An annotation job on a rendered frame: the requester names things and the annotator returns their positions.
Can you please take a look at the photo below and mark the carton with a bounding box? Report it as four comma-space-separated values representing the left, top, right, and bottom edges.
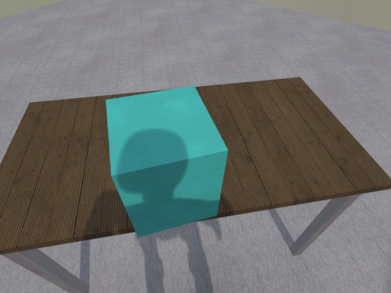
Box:
106, 86, 228, 237

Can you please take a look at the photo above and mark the table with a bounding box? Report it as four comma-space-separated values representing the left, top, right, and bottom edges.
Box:
0, 77, 391, 293

